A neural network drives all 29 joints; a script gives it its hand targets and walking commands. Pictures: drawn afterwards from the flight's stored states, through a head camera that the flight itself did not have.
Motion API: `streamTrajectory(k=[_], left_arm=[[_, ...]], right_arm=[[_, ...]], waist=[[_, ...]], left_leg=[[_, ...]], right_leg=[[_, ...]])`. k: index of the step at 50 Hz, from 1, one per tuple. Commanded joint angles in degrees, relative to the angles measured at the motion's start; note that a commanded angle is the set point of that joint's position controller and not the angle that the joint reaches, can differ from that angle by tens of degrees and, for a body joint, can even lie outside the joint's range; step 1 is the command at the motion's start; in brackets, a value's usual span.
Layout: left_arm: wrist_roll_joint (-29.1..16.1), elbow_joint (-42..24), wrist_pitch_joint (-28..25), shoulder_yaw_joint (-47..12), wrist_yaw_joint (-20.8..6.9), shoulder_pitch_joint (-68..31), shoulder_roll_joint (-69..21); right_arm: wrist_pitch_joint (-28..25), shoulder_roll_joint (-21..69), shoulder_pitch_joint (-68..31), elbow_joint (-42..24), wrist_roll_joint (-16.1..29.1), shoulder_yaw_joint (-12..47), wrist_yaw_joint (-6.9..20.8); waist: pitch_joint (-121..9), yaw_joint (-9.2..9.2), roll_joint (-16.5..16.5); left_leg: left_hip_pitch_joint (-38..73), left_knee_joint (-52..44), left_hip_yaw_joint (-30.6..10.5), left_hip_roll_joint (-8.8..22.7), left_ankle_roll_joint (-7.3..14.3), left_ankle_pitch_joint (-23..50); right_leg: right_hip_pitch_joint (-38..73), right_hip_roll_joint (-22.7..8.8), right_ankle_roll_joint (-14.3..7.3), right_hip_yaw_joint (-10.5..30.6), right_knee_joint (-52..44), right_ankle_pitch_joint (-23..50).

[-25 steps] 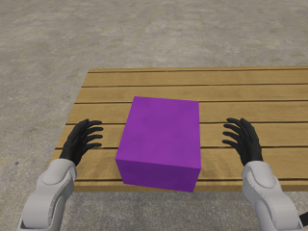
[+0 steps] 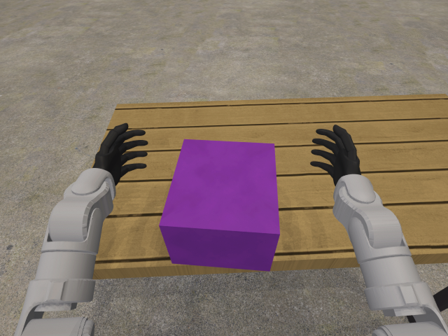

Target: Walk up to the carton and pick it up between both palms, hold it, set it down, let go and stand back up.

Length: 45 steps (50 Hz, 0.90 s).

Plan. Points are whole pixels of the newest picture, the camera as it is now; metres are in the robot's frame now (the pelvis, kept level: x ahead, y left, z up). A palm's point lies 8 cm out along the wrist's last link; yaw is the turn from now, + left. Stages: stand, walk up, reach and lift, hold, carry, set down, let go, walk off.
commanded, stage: reach and lift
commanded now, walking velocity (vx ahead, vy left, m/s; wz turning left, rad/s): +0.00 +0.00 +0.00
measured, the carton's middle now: (224, 201) +0.39 +0.01 +0.01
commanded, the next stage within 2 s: none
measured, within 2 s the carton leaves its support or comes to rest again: neither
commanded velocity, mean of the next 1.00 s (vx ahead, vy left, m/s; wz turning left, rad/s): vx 0.00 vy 0.00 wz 0.00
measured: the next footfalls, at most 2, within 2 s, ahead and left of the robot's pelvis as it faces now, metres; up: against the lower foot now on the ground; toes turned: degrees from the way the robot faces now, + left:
none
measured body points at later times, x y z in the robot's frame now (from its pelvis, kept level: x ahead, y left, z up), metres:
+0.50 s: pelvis +0.00 +0.00 +0.00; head +0.04 +0.01 +0.45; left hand +0.44 +0.18 +0.11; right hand +0.40 -0.20 +0.10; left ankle -0.01 +0.15 -0.75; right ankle +0.01 -0.12 -0.75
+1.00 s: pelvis +0.00 +0.01 +0.00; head +0.05 +0.02 +0.44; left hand +0.43 +0.17 +0.06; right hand +0.39 -0.20 +0.05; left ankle -0.01 +0.15 -0.75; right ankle +0.01 -0.12 -0.75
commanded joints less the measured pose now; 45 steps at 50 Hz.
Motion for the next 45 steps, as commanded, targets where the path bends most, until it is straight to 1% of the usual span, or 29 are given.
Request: streamTrajectory(k=[1,3,4,6,7,8,10,11,12,13,14,16,20,21,23,24,26,29,30,31,32,34,35,36,38,39,41,44,45], left_arm=[[-1.29,-0.60,-4.86,6.77,1.01,-33.56,11.18],[-0.91,2.04,-6.06,5.90,1.35,-37.94,10.53],[-0.60,2.48,-6.26,5.29,1.29,-38.66,11.22],[-0.90,9.57,-7.05,4.36,1.18,-40.57,9.94],[0.40,8.90,-7.56,4.94,1.31,-41.55,10.95],[-0.56,11.26,-8.74,3.47,1.32,-42.94,10.02],[0.78,13.20,-9.37,3.64,1.37,-42.29,8.90],[1.32,17.55,-10.64,3.88,0.97,-40.77,8.57],[1.85,18.47,-11.34,3.23,0.63,-41.47,7.16],[2.82,19.92,-12.12,3.55,0.29,-40.13,6.07],[3.03,21.39,-13.11,3.30,-0.26,-39.09,5.67],[3.98,20.99,-15.53,4.45,-0.78,-35.55,5.37],[5.48,16.62,-20.81,3.94,-0.48,-33.40,2.59],[6.92,23.46,-21.74,4.29,-0.79,-31.40,2.47],[6.82,17.89,-23.66,4.77,-0.29,-30.39,1.23],[8.52,23.09,-25.09,5.21,-0.08,-30.76,1.69],[9.76,27.99,-26.98,5.50,-0.12,-30.67,-0.11],[10.07,25.14,-30.73,5.49,0.59,-28.36,-1.09],[10.37,25.33,-31.48,5.87,0.68,-28.02,-1.36],[10.68,26.74,-31.94,6.99,0.77,-27.94,-0.19],[10.94,29.34,-33.11,6.15,0.63,-28.12,-1.72],[11.49,31.00,-34.83,7.46,0.87,-27.74,-1.36],[10.70,30.52,-36.24,6.14,1.16,-29.22,-1.97],[10.58,34.29,-37.64,5.75,1.18,-30.37,-1.53],[10.82,30.41,-39.11,4.94,1.90,-27.45,-4.04],[11.20,34.15,-39.69,5.62,1.87,-31.20,-2.28],[10.16,35.67,-41.65,4.64,1.70,-33.00,-2.73],[9.13,36.92,-44.60,1.87,1.98,-35.14,-4.03],[9.18,37.48,-44.97,1.61,2.32,-34.48,-5.10]], right_arm=[[-2.99,-6.64,-29.91,-2.74,1.02,-4.78,0.17],[-3.95,-6.68,-33.18,1.35,0.80,-5.63,-0.05],[-4.20,-7.32,-35.11,2.06,0.59,-5.84,-0.06],[-4.13,-7.53,-36.64,7.06,0.87,-5.57,0.34],[-4.85,-7.39,-37.66,7.32,0.64,-5.19,0.47],[-5.42,-7.27,-39.59,8.93,1.46,-5.35,0.57],[-6.75,-7.42,-38.63,12.10,1.31,-4.51,0.63],[-7.27,-6.75,-36.91,15.34,0.77,-3.79,0.74],[-7.94,-6.87,-36.65,18.93,0.33,-4.38,0.82],[-8.76,-6.32,-36.32,20.81,0.81,-3.58,0.82],[-10.11,-6.15,-35.14,20.16,0.02,-3.61,0.54],[-12.98,-4.36,-33.67,16.42,0.22,-1.58,0.25],[-18.53,-1.98,-30.01,16.68,0.01,0.19,0.65],[-18.75,-1.62,-28.77,20.89,-0.79,0.82,1.03],[-21.54,-2.15,-29.70,16.24,-1.34,1.17,1.10],[-22.58,-1.45,-28.91,22.92,-1.63,1.11,1.04],[-24.68,-0.62,-29.38,28.47,-2.83,0.81,1.27],[-29.28,0.81,-29.00,22.58,-2.27,1.43,1.07],[-29.91,0.36,-27.56,22.87,-2.78,1.60,1.23],[-30.25,1.22,-27.91,24.50,-1.79,2.83,1.33],[-30.62,1.84,-27.35,28.02,-2.53,1.97,1.58],[-31.85,0.93,-28.54,26.19,-3.33,1.47,2.16],[-32.97,1.56,-30.23,23.85,-3.53,1.72,2.06],[-32.83,2.06,-29.59,28.82,-3.73,0.86,2.37],[-34.47,1.83,-27.98,27.20,-3.49,2.30,2.83],[-34.11,1.60,-29.79,31.71,-3.55,0.98,2.90],[-34.56,2.01,-30.90,31.71,-4.88,0.46,2.88],[-36.04,2.05,-32.18,32.39,-4.28,0.05,3.45],[-36.66,2.52,-32.38,31.94,-4.74,0.22,3.34]], waist=[[-23.56,-4.43,1.77],[-24.23,-5.29,3.73],[-26.11,-5.32,3.73],[-23.74,-5.09,2.47],[-26.81,-4.59,3.83],[-26.53,-5.01,4.34],[-28.85,-4.32,4.70],[-26.99,-4.75,2.88],[-26.42,-5.63,4.08],[-24.93,-4.59,4.46],[-24.92,-4.96,3.65],[-28.84,-3.58,1.83],[-34.81,-2.09,5.24],[-31.03,-1.88,4.01],[-37.94,-0.82,3.18],[-35.40,-1.13,4.65],[-32.14,-0.17,5.09],[-38.17,0.80,2.54],[-38.22,0.59,2.80],[-38.41,1.64,2.35],[-35.84,0.54,3.28],[-37.49,2.17,2.36],[-39.17,1.47,1.71],[-37.03,0.69,2.12],[-41.46,0.66,2.97],[-39.66,0.64,4.51],[-41.21,-0.23,3.33],[-40.67,-1.22,5.74],[-41.87,-1.29,5.14]], left_leg=[[-12.02,-3.61,5.79,-2.76,1.20,8.20],[-13.09,-3.37,5.77,-3.04,0.74,8.38],[-11.89,-2.82,5.56,-3.01,0.53,9.79],[-13.28,-3.36,5.36,-2.67,0.76,8.04],[-12.84,-2.82,5.21,-2.85,0.56,10.05],[-12.56,-2.63,4.78,-2.47,0.39,9.77],[-9.77,-1.61,5.02,-2.68,0.04,13.23],[-10.05,-1.17,5.00,-2.78,0.33,13.92],[-9.64,-0.95,4.59,-2.83,-0.10,14.03],[-9.62,-0.97,4.88,-3.04,-0.30,15.55],[-9.01,-0.52,5.00,-3.18,-0.17,16.48],[-9.54,0.36,5.46,-4.05,0.22,19.22],[-5.47,2.95,5.59,-3.91,-0.88,25.34],[-6.67,2.12,5.87,-3.98,-0.32,21.37],[-4.91,3.41,5.71,-3.56,-0.62,27.78],[-4.46,3.45,5.76,-3.62,-0.97,26.20],[-6.82,3.26,6.10,-3.74,-0.50,23.01],[-7.39,3.91,6.70,-3.44,-0.28,25.96],[-7.10,4.40,6.89,-3.52,-0.50,26.79],[-9.22,4.11,7.24,-3.71,0.02,25.63],[-10.60,3.82,7.00,-3.84,0.04,22.81],[-11.34,3.79,7.77,-3.59,0.49,21.83],[-12.34,3.80,7.23,-3.50,0.59,20.82],[-13.55,3.73,6.98,-3.51,0.78,18.82],[-10.19,4.46,6.56,-3.36,-0.38,25.03],[-12.86,3.75,7.09,-3.50,-0.06,19.22],[-13.69,3.77,6.60,-3.29,-0.07,19.81],[-14.28,4.20,6.47,-3.74,-1.08,19.11],[-13.71,4.63,5.88,-3.54,-0.85,19.58]], right_leg=[[15.36,2.81,2.45,5.08,-2.28,19.16],[15.39,2.61,2.25,4.97,-2.30,18.91],[16.07,2.87,2.32,4.63,-1.93,21.12],[14.45,3.31,2.00,4.11,-2.26,17.57],[15.92,3.13,2.00,4.26,-1.61,20.64],[14.05,3.46,1.87,3.85,-1.89,18.37],[13.75,3.78,1.65,3.42,-2.13,21.07],[13.13,3.92,2.28,3.45,-1.98,21.53],[12.71,3.93,1.79,3.01,-2.27,20.98],[12.65,4.20,1.80,2.63,-2.57,21.44],[13.07,4.18,2.14,2.50,-2.74,22.52],[16.93,4.00,2.51,2.60,-1.37,27.85],[14.97,4.32,2.04,2.09,-0.40,30.70],[13.54,4.06,2.14,2.36,-0.94,27.71],[14.96,4.63,1.64,1.94,0.04,31.35],[13.05,4.44,1.83,1.98,-0.29,29.78],[11.16,4.11,1.61,2.18,-0.76,26.20],[12.74,4.57,2.20,2.29,0.38,31.21],[13.53,4.38,1.91,2.59,0.41,31.57],[15.35,4.27,2.20,3.13,0.72,31.41],[11.81,4.30,2.04,2.93,0.33,27.61],[11.91,3.67,2.12,3.42,0.57,26.53],[11.20,3.90,2.15,3.42,0.94,25.55],[9.41,3.56,2.00,3.56,0.51,23.72],[10.25,4.35,1.52,3.35,1.17,28.42],[8.36,3.60,1.56,3.71,0.37,22.92],[7.68,3.56,1.47,3.81,0.63,23.24],[6.07,3.40,1.42,3.27,0.67,22.83],[5.41,3.49,1.15,3.06,0.96,22.71]])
